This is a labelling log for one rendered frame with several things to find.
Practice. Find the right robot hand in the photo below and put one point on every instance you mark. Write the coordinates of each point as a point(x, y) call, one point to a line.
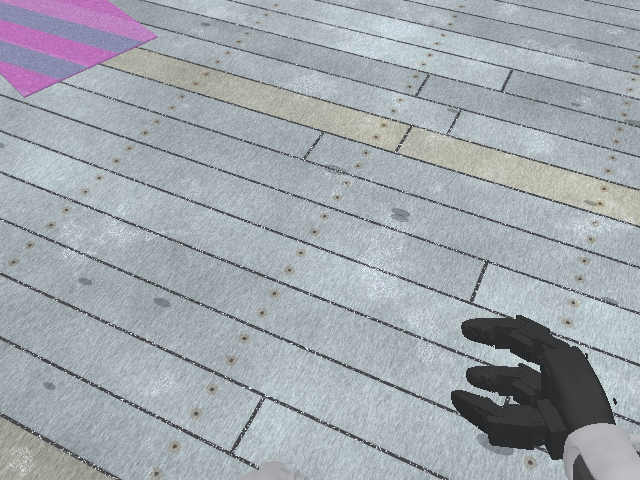
point(565, 396)

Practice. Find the robot left shin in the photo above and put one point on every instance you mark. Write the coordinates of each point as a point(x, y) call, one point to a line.
point(274, 464)

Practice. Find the robot right forearm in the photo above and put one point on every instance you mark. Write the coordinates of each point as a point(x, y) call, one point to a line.
point(601, 451)

